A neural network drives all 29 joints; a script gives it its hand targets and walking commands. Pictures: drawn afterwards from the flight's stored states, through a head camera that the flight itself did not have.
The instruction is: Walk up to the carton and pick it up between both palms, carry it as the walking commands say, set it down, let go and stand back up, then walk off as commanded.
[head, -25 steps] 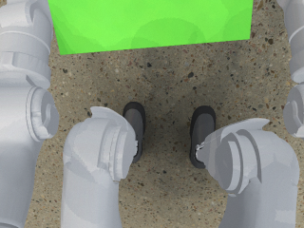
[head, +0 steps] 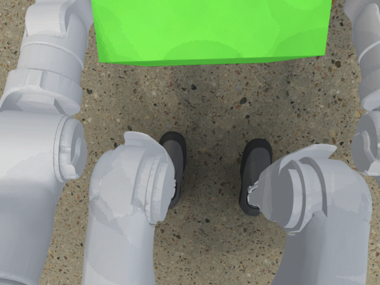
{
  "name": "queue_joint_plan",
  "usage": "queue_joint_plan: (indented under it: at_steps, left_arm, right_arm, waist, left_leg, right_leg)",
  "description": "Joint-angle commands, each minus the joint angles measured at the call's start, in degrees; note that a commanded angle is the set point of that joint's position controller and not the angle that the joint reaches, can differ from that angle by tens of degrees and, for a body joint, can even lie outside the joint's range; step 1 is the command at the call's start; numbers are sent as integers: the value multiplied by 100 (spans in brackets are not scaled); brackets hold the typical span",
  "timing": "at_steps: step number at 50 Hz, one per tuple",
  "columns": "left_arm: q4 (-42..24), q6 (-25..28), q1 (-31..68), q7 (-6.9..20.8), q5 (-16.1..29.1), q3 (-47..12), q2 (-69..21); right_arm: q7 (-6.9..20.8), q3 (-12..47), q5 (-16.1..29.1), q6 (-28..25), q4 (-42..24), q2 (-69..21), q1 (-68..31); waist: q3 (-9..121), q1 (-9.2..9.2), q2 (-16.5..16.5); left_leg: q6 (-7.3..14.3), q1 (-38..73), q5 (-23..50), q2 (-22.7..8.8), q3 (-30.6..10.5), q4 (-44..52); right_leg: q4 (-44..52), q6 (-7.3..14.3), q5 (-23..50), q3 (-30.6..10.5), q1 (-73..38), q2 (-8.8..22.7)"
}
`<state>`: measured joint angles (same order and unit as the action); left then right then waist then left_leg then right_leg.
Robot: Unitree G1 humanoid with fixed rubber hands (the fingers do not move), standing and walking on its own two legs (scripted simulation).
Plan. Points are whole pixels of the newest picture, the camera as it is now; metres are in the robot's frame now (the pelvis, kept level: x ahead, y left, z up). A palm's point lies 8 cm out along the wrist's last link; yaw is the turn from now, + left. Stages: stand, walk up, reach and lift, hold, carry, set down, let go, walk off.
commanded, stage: reach and lift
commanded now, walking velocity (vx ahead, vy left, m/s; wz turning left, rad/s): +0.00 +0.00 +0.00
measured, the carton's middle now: out of the picture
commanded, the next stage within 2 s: none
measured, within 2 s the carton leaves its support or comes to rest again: leaves its support in 1.22 s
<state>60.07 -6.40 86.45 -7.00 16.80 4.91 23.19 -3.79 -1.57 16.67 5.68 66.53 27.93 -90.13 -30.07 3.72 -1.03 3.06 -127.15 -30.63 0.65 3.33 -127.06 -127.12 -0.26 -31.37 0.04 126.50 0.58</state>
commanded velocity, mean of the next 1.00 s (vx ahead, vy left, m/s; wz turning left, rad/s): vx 0.00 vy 0.00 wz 0.00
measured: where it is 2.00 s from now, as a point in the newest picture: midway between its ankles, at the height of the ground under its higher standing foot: (212, 185)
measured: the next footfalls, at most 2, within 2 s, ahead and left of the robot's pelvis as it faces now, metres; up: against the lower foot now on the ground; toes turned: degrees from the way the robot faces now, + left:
none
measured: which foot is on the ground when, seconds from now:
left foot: down 0.00-1.00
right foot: down 0.00-1.00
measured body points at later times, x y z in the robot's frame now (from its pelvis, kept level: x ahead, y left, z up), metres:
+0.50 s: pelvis +0.01 -0.01 +0.01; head +0.39 -0.01 +0.23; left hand +0.57 +0.21 -0.17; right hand +0.60 -0.16 -0.18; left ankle +0.13 +0.10 -0.33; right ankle +0.13 -0.13 -0.33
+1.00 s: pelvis +0.01 -0.01 +0.00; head +0.38 -0.01 +0.24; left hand +0.57 +0.20 -0.17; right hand +0.59 -0.17 -0.18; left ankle +0.13 +0.10 -0.33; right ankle +0.13 -0.13 -0.33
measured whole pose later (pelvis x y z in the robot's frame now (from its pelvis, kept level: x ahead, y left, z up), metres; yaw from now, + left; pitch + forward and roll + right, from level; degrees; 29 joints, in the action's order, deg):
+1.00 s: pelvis +0.01 -0.01 +0.00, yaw +0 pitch +35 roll +0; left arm 59.1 -10.0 84.0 -2.4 7.1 16.3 19.0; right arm -2.8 -4.5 9.4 10.7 64.5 23.4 -86.7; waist -23.5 3.5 0.5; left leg 0.6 -129.6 -32.5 0.7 1.1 -127.2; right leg -127.3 0.2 -32.4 0.6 129.9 -2.6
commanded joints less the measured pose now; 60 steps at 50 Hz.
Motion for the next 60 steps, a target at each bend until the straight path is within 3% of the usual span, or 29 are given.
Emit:
queue_joint_plan:
  at_steps: [1, 3, 6, 10, 12, 14, 16, 17, 20, 21, 22, 23, 25, 29, 31, 34, 41, 49, 54, 57, 58, 60]
  left_arm:
    - [932, -213, 1825, 128, -138, 352, 629]
    - [1073, -191, 1584, 298, -248, 325, 455]
    - [705, 43, 1456, 490, -319, 161, 99]
    - [51, 336, 1676, 537, -377, -31, -523]
    - [-74, 418, 1628, 489, -374, 51, -572]
    - [-38, 440, 1400, 407, -334, 204, -431]
    - [-39, 423, 1290, 303, -257, 334, -176]
    - [-131, 424, 1458, 308, -63, 33, -501]
    - [-221, 309, 2161, 417, 366, -699, -1296]
    - [-187, 251, 2377, 463, 364, -712, -1398]
    - [385, 147, 2303, 521, 246, -634, -1500]
    - [395, 99, 2475, 634, 142, -662, -1831]
    - [291, 19, 2754, 887, -39, -650, -2595]
    - [59, -197, 3299, 1415, -357, -629, -4179]
    - [-40, -327, 3177, 1548, -499, -460, -4571]
    - [-80, -444, 2886, 1722, -627, -319, -4947]
    - [-422, -516, 2447, 1949, -695, -335, -5332]
    - [-910, -586, 2965, 1962, -608, -493, -5215]
    - [-1445, -682, 3496, 1882, -349, -793, -5162]
    - [-1630, -769, 3835, 1865, -192, -943, -5115]
    - [-1980, -768, 3905, 1866, -91, -1097, -5216]
    - [-2057, -809, 3995, 1874, -79, -1080, -5223]
  right_arm:
    - [-16, -203, -536, 152, 344, 1093, -2139]
    - [60, -235, -722, 177, 679, 691, -1654]
    - [158, -168, -742, 38, 598, -108, -1305]
    - [233, 60, -441, -239, -116, -846, -1758]
    - [165, 216, -308, -375, -487, -797, -1946]
    - [-1, 203, -355, -489, -863, -471, -2006]
    - [-214, -19, -572, -516, -1091, -61, -1944]
    - [-248, 208, -512, -518, -1212, -263, -2034]
    - [-91, 845, -209, -299, -1046, -1129, -2523]
    - [-6, 858, -187, -192, -945, -1308, -2596]
    - [89, 775, -261, -58, -404, -1465, -2407]
    - [208, 682, -318, -47, -445, -1775, -2440]
    - [480, 750, -287, -10, -688, -2677, -2708]
    - [1120, 810, -312, 115, -1053, -4323, -3471]
    - [1299, 737, -305, 155, -1267, -4591, -3616]
    - [1443, 579, -379, 161, -1476, -4784, -3518]
    - [1528, 615, -414, 170, -1738, -5313, -3171]
    - [1322, 972, -123, 254, -2169, -5381, -3831]
    - [1147, 1341, 201, 339, -2772, -5411, -4477]
    - [1096, 1387, 252, 475, -2698, -5513, -4461]
    - [1073, 1444, 292, 477, -2979, -5613, -4434]
    - [1053, 1227, 147, 507, -2922, -5618, -4371]
  waist:
    - [6347, -345, 433]
    - [6107, -440, 528]
    - [6323, -375, 475]
    - [6815, 49, -60]
    - [7120, 241, -142]
    - [7513, 182, 13]
    - [8106, -122, 331]
    - [8289, -297, 486]
    - [8491, -533, 709]
    - [8329, -548, 682]
    - [7653, -582, 647]
    - [7419, -615, 572]
    - [7031, -360, 514]
    - [6477, -64, 313]
    - [6424, 123, 202]
    - [6482, 161, 205]
    - [6808, 150, 419]
    - [7287, 365, 519]
    - [8857, 490, 498]
    - [9477, 373, 504]
    - [9978, 343, 507]
    - [10072, 220, 463]
  left_leg:
    - [-473, 2982, 88, 48, -416, 1196]
    - [-466, 2645, 50, 114, -356, 1196]
    - [-465, 2539, 756, 127, -302, 1086]
    - [-457, 2768, 2144, 128, -329, 905]
    - [-459, 2957, 2685, 145, -336, 864]
    - [-464, 2986, 2902, 175, -342, 842]
    - [-491, 2942, 2863, 215, -326, 777]
    - [-486, 2938, 2818, 254, -325, 799]
    - [-418, 3320, 2167, 272, -369, 947]
    - [-392, 3391, 1815, 280, -328, 981]
    - [-364, 3208, 1258, 268, -301, 1063]
    - [-372, 3242, 1267, 277, -305, 1050]
    - [-306, 3087, 911, 294, -316, 1143]
    - [-241, 2799, 628, 337, -289, 1170]
    - [-242, 2803, 735, 367, -247, 1163]
    - [-245, 2758, 1066, 383, -249, 1108]
    - [-223, 2734, 1903, 370, -252, 910]
    - [-210, 2612, 1312, 301, -117, 922]
    - [-211, 3184, 1374, 288, 20, 938]
    - [-232, 3448, 1434, 284, 88, 952]
    - [-240, 3655, 1761, 311, 105, 925]
    - [-235, 3642, 1778, 337, 117, 951]
  right_leg:
    - [899, 29, -306, 115, -2486, -6]
    - [1025, 21, -143, 97, -2570, -43]
    - [1061, 16, 816, 28, -2862, -157]
    - [848, 85, 2067, -96, -2878, -305]
    - [814, 69, 2407, -150, -3030, -330]
    - [786, 27, 2719, -173, -3418, -342]
    - [696, -33, 2955, -141, -3946, -359]
    - [711, -43, 3017, -95, -4126, -393]
    - [810, -43, 2291, 65, -4098, -389]
    - [851, -26, 1886, 110, -3988, -371]
    - [942, -1, 1286, 162, -3681, -327]
    - [941, -11, 1240, 179, -3462, -337]
    - [974, 42, 840, 150, -3152, -365]
    - [931, 175, 484, 185, -2571, -461]
    - [898, 188, 493, 196, -2391, -512]
    - [860, 170, 763, 232, -2257, -563]
    - [751, 130, 1525, 213, -2331, -638]
    - [774, 104, 1165, 150, -2952, -638]
    - [797, 76, 1382, 172, -3991, -653]
    - [814, 69, 1543, 217, -4430, -639]
    - [796, 69, 1908, 217, -4720, -673]
    - [839, 90, 1940, 247, -4638, -712]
